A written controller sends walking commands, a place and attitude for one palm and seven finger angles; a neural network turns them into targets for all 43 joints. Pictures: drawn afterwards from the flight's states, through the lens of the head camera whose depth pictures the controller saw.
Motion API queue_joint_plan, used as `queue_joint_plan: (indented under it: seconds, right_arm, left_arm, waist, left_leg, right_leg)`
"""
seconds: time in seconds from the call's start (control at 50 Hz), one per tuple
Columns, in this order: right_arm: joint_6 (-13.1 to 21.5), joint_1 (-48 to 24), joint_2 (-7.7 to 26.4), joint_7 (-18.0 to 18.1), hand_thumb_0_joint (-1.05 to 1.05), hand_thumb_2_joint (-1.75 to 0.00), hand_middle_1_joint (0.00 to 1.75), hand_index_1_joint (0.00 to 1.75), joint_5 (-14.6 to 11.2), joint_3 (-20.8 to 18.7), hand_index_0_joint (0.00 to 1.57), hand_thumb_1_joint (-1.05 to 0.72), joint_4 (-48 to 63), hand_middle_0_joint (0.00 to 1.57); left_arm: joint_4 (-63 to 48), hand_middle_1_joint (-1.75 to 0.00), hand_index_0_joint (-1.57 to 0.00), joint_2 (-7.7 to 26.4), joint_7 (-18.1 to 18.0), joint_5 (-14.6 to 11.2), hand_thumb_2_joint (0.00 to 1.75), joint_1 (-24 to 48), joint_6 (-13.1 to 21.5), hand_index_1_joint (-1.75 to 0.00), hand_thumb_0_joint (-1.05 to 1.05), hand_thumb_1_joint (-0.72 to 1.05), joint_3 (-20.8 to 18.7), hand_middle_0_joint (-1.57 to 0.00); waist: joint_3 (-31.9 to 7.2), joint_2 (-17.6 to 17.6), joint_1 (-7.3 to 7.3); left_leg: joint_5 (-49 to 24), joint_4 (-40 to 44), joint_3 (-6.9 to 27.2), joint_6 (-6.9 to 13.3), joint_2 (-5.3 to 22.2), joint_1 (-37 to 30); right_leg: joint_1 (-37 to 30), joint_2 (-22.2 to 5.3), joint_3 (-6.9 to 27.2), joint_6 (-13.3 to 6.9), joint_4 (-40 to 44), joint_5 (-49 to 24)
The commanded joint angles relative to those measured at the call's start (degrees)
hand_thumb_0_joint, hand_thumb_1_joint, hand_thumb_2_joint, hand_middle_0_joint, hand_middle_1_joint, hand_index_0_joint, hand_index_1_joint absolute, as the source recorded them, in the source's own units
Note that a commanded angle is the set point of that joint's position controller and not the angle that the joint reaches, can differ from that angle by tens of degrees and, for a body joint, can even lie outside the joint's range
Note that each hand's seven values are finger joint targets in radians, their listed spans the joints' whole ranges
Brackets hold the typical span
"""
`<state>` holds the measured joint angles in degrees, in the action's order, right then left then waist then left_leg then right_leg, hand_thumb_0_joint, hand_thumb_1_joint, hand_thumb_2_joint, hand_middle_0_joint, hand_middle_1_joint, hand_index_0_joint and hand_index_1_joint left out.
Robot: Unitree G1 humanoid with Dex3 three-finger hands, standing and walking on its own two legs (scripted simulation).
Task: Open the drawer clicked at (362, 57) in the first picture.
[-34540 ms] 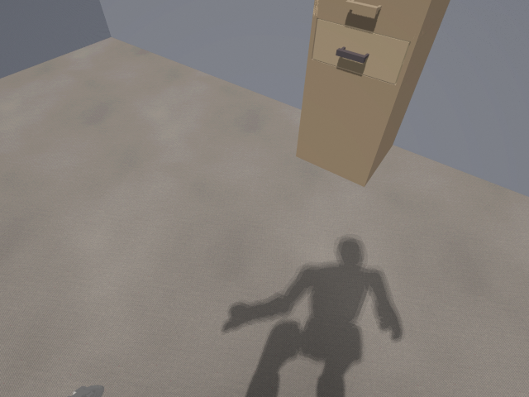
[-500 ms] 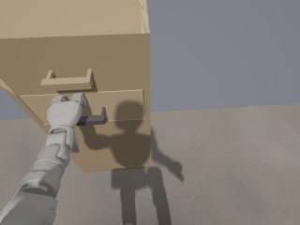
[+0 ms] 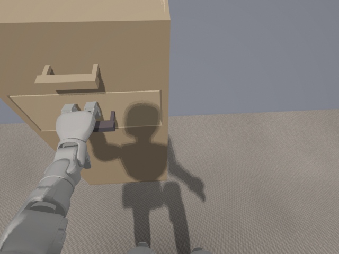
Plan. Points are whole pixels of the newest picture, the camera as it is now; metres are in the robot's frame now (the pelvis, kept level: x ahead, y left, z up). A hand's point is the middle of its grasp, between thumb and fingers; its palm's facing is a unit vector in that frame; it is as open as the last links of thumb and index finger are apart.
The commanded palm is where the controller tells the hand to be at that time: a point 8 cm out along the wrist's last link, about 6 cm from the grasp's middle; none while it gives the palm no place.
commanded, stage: lower the fingers behind the handle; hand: left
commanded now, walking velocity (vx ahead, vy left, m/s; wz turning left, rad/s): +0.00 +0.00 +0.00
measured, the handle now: (93, 120) +0.48 +0.23 -0.04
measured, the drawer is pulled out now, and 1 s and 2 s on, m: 0.00 0.00 0.00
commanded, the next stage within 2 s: close the thumb around the handle in 1.02 s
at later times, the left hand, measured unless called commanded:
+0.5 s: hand (89, 139) +0.42 +0.23 -0.04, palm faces -0.02 -0.03 -1.00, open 13.8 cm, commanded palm +0.39 +0.23 +0.00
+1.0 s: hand (91, 141) +0.42 +0.23 -0.06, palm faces -0.04 -0.03 -1.00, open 13.8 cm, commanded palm +0.40 +0.23 +0.00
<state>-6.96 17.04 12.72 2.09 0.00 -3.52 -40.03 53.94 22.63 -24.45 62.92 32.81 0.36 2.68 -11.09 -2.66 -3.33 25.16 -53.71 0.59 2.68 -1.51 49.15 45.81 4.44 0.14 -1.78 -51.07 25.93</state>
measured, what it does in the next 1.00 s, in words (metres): stands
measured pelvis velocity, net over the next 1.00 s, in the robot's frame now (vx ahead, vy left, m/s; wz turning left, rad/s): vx -0.01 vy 0.00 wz -0.02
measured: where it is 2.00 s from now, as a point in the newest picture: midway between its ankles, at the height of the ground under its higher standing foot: outside the picture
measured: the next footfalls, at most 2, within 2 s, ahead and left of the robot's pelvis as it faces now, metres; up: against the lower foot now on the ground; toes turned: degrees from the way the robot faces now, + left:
none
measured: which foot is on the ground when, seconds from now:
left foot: down 0.00-1.00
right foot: down 0.00-1.00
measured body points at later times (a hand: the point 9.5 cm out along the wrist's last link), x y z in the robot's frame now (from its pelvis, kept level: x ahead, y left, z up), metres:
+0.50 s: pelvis -0.01 +0.00 -0.01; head +0.09 +0.01 +0.42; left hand +0.41 +0.23 +0.01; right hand +0.05 -0.27 -0.15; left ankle -0.01 +0.09 -0.68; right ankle -0.02 -0.11 -0.68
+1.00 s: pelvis -0.01 +0.00 -0.02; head +0.09 +0.01 +0.41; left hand +0.42 +0.23 +0.00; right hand +0.03 -0.26 -0.16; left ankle -0.01 +0.09 -0.68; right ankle -0.02 -0.11 -0.68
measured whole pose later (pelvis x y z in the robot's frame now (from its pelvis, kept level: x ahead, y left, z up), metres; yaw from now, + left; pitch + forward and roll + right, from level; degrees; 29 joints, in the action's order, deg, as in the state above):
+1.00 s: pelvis -0.01 +0.00 -0.02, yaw -1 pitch +24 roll -2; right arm -6.7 17.2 13.1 1.4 0.8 -2.6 -40.4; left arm 56.5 22.9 -28.4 64.0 34.6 0.5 0.9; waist -12.5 -2.6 -4.6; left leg 27.3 -61.3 -0.3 2.9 -0.8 58.4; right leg 55.5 5.1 0.5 -1.5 -58.8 27.7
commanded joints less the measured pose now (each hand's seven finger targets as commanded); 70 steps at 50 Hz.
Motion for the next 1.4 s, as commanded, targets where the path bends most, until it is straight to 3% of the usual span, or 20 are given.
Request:
queue_joint_plan:
  seconds: [0.0,0.02,0.08,0.18,0.3,0.4,0.48,0.52,0.56,0.6,0.66,0.8,0.9,1.1,1.16,1.2,1.26,1.32,1.36,1.38]
  right_arm:
    - [1.7,5.4,8.9,0.6,0.0,-0.9,0.3,0.3,0.3,-3.0,0.2,-0.9,3.8,0.2]
    - [1.8,5.8,8.9,0.3,0.0,-0.9,0.3,0.3,0.5,-3.1,0.2,-0.9,3.6,0.2]
    - [1.4,5.9,9.1,-0.1,0.0,-0.9,0.3,0.3,0.6,-3.1,0.2,-0.9,3.8,0.2]
    - [1.3,5.7,9.2,-0.4,0.0,-0.9,0.3,0.3,0.9,-3.2,0.2,-0.9,4.0,0.2]
    - [1.6,5.5,9.3,-0.7,0.0,-0.9,0.3,0.3,1.0,-3.2,0.2,-0.9,3.4,0.2]
    - [1.3,5.4,9.6,-0.7,0.0,-0.9,0.3,0.3,1.0,-2.9,0.2,-0.9,3.3,0.2]
    - [1.2,5.6,9.6,-0.8,0.0,-0.9,0.3,0.3,0.9,-2.7,0.2,-0.9,3.4,0.2]
    - [1.4,5.4,9.7,-0.5,0.0,-0.9,0.3,0.3,0.8,-2.5,0.2,-0.9,3.7,0.2]
    - [1.5,5.5,9.5,-0.2,0.0,-0.9,0.3,0.3,0.9,-2.3,0.2,-0.9,4.2,0.2]
    - [1.7,5.4,9.5,-0.1,0.0,-0.9,0.3,0.3,1.0,-2.4,0.2,-0.9,3.9,0.2]
    - [2.0,5.6,9.6,-0.2,0.0,-0.9,0.3,0.3,1.1,-2.5,0.2,-0.9,4.1,0.2]
    - [1.9,6.2,9.7,-0.6,0.0,-0.9,0.3,0.3,1.2,-2.7,0.2,-0.9,3.5,0.2]
    - [1.4,5.7,10.0,-0.2,0.0,-0.9,0.3,0.3,0.9,-2.1,0.2,-0.9,3.3,0.2]
    - [2.1,6.3,9.8,0.0,0.0,-0.9,0.3,0.3,0.9,-2.3,0.2,-0.9,3.4,0.2]
    - [1.9,6.4,10.0,-0.1,0.0,-0.9,0.3,0.3,1.0,-2.3,0.2,-0.9,3.4,0.2]
    - [2.1,6.5,9.8,-0.2,0.0,-0.9,0.3,0.3,1.0,-2.5,0.2,-0.9,3.3,0.2]
    - [1.8,6.5,10.1,-0.2,0.0,-0.9,0.3,0.3,1.0,-2.2,0.2,-0.9,3.3,0.2]
    - [1.5,6.3,10.0,-0.2,0.0,-0.9,0.3,0.3,0.9,-2.1,0.2,-0.9,3.4,0.2]
    - [1.5,6.4,10.0,-0.1,0.0,-0.9,0.3,0.3,0.9,-2.2,0.2,-0.9,3.5,0.2]
    - [1.4,6.2,9.9,-0.2,0.0,-0.9,0.3,0.3,1.0,-2.3,0.2,-0.9,3.6,0.2]
  left_arm:
    - [-10.2,-1.2,-0.3,11.2,-2.1,0.5,0.3,21.2,1.5,-1.2,0.0,-0.5,-2.9,-0.3]
    - [-9.4,-1.2,-0.3,10.0,-2.0,0.1,0.3,19.9,1.5,-1.2,0.0,-0.5,-2.6,-0.3]
    - [-8.9,-1.2,-0.3,12.1,-2.4,0.5,0.3,16.8,1.6,-1.2,0.0,-0.5,-4.8,-0.3]
    - [-10.7,-1.2,-0.3,13.0,-4.2,1.0,0.3,16.5,1.7,-1.2,0.0,-0.5,-6.1,-0.3]
    - [-10.0,-1.2,-0.3,12.6,-6.1,1.6,0.3,18.3,0.4,-1.2,0.0,-0.5,-5.5,-0.3]
    - [-7.1,-1.2,-0.3,13.6,-6.0,1.4,0.3,16.9,-1.4,-1.2,0.0,-0.5,-6.1,-0.3]
    - [-4.2,-1.2,-0.3,11.6,-5.1,1.1,0.3,17.2,-2.3,-1.2,0.0,-0.5,-4.3,-0.3]
    - [-4.2,-1.2,-0.3,13.8,-4.6,0.9,0.3,17.9,-1.9,-1.2,0.0,-0.5,-5.4,-0.3]
    - [-5.0,-1.2,-0.3,13.9,-4.1,1.2,0.3,18.0,-0.9,-1.2,0.0,-0.5,-5.3,-0.3]
    - [-4.7,-1.2,-0.3,14.2,-4.3,1.6,0.3,18.8,0.0,-1.2,0.0,-0.5,-5.6,-0.3]
    - [-6.8,-1.2,-0.3,15.6,-5.1,1.6,0.3,20.2,1.1,-1.2,0.0,-0.5,-6.8,-0.3]
    - [-7.6,-1.2,-0.3,14.0,-6.8,1.0,0.3,20.8,-0.9,-1.2,0.0,-0.5,-6.2,-0.3]
    - [-5.3,-1.2,-0.3,17.1,-5.7,0.6,0.3,18.9,-2.0,-1.2,0.0,-0.5,-7.7,-0.3]
    - [-5.3,-1.2,-0.3,14.9,-5.1,0.8,0.3,20.5,0.2,-1.2,0.0,-0.5,-6.0,-0.3]
    - [-5.5,-1.22,-0.31,16.5,-5.5,1.0,0.37,20.2,0.2,-1.22,0.0,-0.33,-7.1,-0.31]
    - [-5.6,-1.23,-0.32,14.2,-5.9,1.0,0.42,21.1,0.0,-1.23,0.0,-0.22,-5.5,-0.32]
    - [-5.2,-1.25,-0.33,16.8,-5.9,0.6,0.49,20.4,-0.7,-1.25,0.0,-0.05,-7.3,-0.33]
    - [-4.9,-1.27,-0.34,16.5,-5.6,0.7,0.56,19.4,-1.4,-1.27,0.0,0.12,-6.9,-0.34]
    - [-6.9,-1.28,-0.35,17.2,-5.6,0.7,0.61,20.7,-0.9,-1.28,0.0,0.23,-7.5,-0.35]
    - [-5.9,-1.28,-0.36,15.6,-5.4,0.4,0.64,18.3,-1.1,-1.28,0.0,0.28,-6.9,-0.36]
  waist:
    - [-21.5,-1.4,-0.98]
    - [-21.1,-1.6,-0.95]
    - [-21.7,-0.5,0.3]
    - [-22.6,-0.4,0.47]
    - [-22.5,-1.7,-0.11]
    - [-22.3,0.5,0.04]
    - [-19.7,0.9,-0.73]
    - [-19.8,2.2,-0.68]
    - [-21.5,-0.4,-0.23]
    - [-20.4,0.7,-0.89]
    - [-23.2,-0.8,-0.48]
    - [-25.8,-1.8,-0.55]
    - [-23.0,0.9,-0.06]
    - [-21.9,-0.2,-1.14]
    - [-23.4,-0.9,-0.52]
    - [-23.1,-0.6,-1.3]
    - [-23.4,-0.4,-0.58]
    - [-22.9,-0.3,-0.47]
    - [-25.1,-1.7,-0.25]
    - [-24.6,-1.5,0.01]
  left_leg:
    - [-24.0,3.3,0.6,-0.4,0.7,-18.7]
    - [-24.5,2.9,0.5,-0.4,0.7,-18.5]
    - [-25.7,2.2,0.3,-0.5,0.7,-16.7]
    - [-25.3,1.3,0.0,-0.3,0.6,-15.0]
    - [-23.5,0.8,0.3,-0.6,0.7,-14.4]
    - [-22.9,0.3,0.3,-0.4,0.7,-12.8]
    - [-20.1,0.1,0.2,-0.2,0.6,-11.2]
    - [-17.9,-0.3,0.0,0.1,0.5,-9.2]
    - [-18.8,-0.7,0.2,-0.1,0.4,-9.4]
    - [-18.1,-1.8,0.4,0.0,0.7,-8.3]
    - [-18.1,-2.4,0.7,-0.2,0.7,-8.9]
    - [-20.8,-2.6,0.7,-0.4,0.8,-11.6]
    - [-17.7,-1.5,0.3,0.0,0.6,-8.2]
    - [-17.3,-1.9,0.5,0.0,0.8,-8.7]
    - [-18.1,-2.0,0.7,-0.2,0.7,-9.0]
    - [-18.0,-2.2,0.5,-0.1,0.7,-9.2]
    - [-18.3,-2.1,0.3,0.0,0.5,-8.3]
    - [-18.6,-1.9,0.3,-0.1,0.5,-8.4]
    - [-20.2,-1.9,0.4,-0.2,0.7,-10.1]
    - [-20.5,-1.9,0.2,-0.2,0.6,-10.6]
  right_leg:
    - [-4.6,0.2,-0.5,-0.9,4.7,-21.1]
    - [-4.5,0.3,-0.6,-1.0,4.5,-21.8]
    - [-5.4,0.4,-0.4,-1.1,3.4,-23.4]
    - [-5.8,0.3,-0.1,-1.0,2.4,-24.3]
    - [-2.8,0.4,-0.5,-0.9,1.6,-21.5]
    - [-3.0,0.4,-0.3,-0.8,1.2,-21.7]
    - [-1.3,0.4,-0.4,-0.7,1.4,-19.3]
    - [-2.1,0.2,0.1,-0.5,1.4,-18.6]
    - [-1.3,0.1,0.1,-0.7,0.3,-18.8]
    - [0.7,0.2,0.1,-0.6,-0.2,-18.0]
    - [1.4,0.2,0.0,-0.6,-1.2,-16.9]
    - [1.1,0.5,-0.5,-0.6,-1.3,-18.4]
    - [-1.5,0.3,0.1,-0.3,-0.2,-17.8]
    - [1.3,0.3,-0.2,-0.5,-0.2,-16.1]
    - [0.9,0.3,-0.1,-0.6,-0.8,-16.9]
    - [1.3,0.3,-0.2,-0.4,-0.4,-16.9]
    - [-0.3,0.2,0.1,-0.4,-0.6,-18.0]
    - [-0.9,0.3,0.0,-0.5,-0.4,-18.6]
    - [-0.9,0.2,0.0,-0.5,-0.8,-19.5]
    - [-1.2,0.4,-0.1,-0.5,-0.6,-19.7]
